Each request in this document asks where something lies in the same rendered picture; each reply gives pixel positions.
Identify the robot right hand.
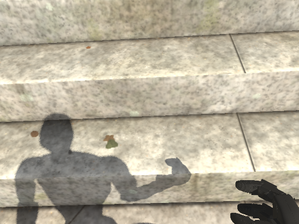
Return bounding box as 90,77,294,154
230,179,299,224

